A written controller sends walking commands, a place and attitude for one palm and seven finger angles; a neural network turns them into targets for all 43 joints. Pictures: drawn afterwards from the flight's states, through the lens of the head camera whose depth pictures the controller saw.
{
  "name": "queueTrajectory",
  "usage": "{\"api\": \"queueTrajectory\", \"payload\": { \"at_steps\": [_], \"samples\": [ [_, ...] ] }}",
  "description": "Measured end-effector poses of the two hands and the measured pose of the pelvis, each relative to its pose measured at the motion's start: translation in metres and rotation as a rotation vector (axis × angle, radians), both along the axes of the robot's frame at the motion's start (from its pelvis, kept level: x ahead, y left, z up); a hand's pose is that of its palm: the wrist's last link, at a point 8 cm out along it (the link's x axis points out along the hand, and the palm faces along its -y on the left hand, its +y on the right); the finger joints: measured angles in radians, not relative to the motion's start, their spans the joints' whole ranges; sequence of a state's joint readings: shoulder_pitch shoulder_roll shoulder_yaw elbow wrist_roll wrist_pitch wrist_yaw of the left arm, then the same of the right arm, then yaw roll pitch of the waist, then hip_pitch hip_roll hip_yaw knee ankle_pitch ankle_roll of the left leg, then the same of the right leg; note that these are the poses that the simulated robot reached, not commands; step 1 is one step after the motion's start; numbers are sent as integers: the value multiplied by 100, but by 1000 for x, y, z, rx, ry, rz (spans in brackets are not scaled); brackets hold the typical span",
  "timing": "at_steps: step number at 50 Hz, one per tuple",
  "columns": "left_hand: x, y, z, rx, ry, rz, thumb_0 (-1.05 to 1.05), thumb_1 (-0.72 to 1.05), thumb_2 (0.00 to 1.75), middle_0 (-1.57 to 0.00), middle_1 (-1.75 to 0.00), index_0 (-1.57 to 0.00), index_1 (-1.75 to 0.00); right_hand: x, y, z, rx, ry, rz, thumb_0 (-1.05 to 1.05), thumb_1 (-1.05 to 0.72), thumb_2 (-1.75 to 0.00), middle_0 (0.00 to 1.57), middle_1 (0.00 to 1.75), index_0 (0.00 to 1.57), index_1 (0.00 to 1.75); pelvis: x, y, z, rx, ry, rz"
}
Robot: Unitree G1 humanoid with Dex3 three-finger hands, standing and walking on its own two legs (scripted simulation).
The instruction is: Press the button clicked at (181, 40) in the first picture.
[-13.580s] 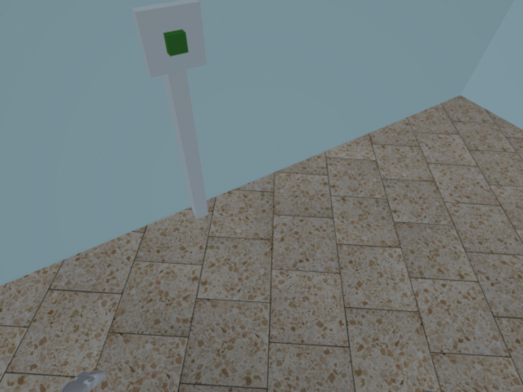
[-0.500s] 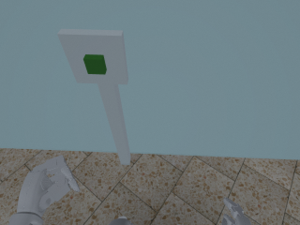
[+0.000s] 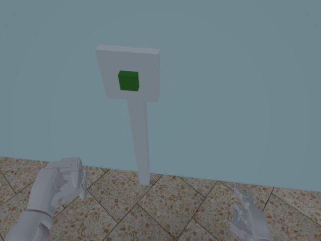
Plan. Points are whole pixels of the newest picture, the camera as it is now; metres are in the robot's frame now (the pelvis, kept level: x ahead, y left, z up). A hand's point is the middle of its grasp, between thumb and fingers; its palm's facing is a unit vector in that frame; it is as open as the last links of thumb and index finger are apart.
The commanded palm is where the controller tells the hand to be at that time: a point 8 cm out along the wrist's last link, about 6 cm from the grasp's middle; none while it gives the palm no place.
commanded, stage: raise the hand and make a fist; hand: left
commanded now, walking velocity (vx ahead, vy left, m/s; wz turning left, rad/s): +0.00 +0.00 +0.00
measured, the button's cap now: (129, 80) +0.53 +0.14 +0.12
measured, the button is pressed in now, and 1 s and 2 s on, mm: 0 0 0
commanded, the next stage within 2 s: aim a knuckle at the button in 0.66 s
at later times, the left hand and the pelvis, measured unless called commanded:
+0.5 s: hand (78, 172) +0.23 +0.19 +0.11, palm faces -0.01 -1.00 -0.04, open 3.1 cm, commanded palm +0.20 +0.24 +0.12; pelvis +0.00 -0.01 +0.02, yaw +0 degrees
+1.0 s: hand (100, 162) +0.26 +0.16 +0.11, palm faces -0.05 -1.00 -0.03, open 3.1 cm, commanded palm +0.24 +0.21 +0.11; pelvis -0.01 -0.03 +0.01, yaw +0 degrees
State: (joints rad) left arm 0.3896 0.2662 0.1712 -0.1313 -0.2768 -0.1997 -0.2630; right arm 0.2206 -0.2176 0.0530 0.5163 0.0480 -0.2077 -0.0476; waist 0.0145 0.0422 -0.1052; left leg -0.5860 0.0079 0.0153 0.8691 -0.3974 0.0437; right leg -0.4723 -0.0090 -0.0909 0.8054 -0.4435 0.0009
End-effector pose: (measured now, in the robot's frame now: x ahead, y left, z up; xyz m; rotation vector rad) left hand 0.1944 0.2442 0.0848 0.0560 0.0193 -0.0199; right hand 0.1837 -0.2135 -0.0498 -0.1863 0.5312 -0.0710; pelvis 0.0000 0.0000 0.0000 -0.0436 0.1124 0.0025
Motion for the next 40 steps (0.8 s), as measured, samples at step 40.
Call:
{"api": "queueTrajectory", "payload": {
  "at_steps": [40],
  "samples": [
    [8, -13, 27, -3, -12, 12, 1, 90, 90, -130, -150, -130, -150, -23, -44, 2, -18, 40, -39, 2, -90, -90, 20, 30, 20, 30, -2, -28, 16, 26, -60, -2]
  ]
}}
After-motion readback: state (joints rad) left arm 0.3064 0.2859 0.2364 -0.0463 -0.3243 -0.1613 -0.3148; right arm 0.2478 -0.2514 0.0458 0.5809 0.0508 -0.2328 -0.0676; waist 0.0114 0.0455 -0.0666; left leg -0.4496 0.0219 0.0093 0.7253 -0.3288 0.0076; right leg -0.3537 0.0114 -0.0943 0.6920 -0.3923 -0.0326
